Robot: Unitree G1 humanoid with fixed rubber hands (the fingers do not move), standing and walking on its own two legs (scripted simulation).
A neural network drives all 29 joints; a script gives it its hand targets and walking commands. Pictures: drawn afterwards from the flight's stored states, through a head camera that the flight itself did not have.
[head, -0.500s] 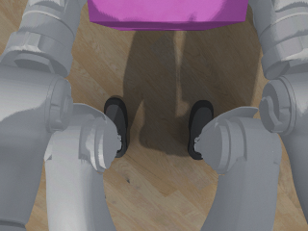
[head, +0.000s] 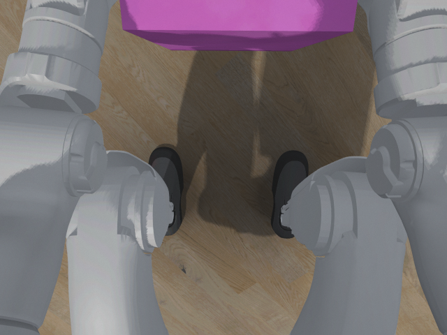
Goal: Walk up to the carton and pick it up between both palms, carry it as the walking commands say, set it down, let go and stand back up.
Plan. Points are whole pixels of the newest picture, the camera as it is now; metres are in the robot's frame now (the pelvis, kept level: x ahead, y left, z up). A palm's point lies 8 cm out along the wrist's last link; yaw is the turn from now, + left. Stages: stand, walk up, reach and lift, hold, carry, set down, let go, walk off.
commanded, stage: reach and lift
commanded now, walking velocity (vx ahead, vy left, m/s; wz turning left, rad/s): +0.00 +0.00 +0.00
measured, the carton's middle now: out of the picture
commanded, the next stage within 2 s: none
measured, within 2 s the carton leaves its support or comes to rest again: leaves its support in 0.04 s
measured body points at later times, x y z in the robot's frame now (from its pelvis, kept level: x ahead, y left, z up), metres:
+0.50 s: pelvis -0.01 +0.01 +0.04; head +0.37 +0.00 +0.27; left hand +0.58 +0.16 -0.11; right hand +0.59 -0.15 -0.11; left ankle +0.12 +0.14 -0.33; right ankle +0.12 -0.14 -0.33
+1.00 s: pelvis -0.01 +0.00 +0.08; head +0.35 -0.01 +0.32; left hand +0.57 +0.16 -0.05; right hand +0.57 -0.16 -0.05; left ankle +0.12 +0.14 -0.33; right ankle +0.12 -0.14 -0.33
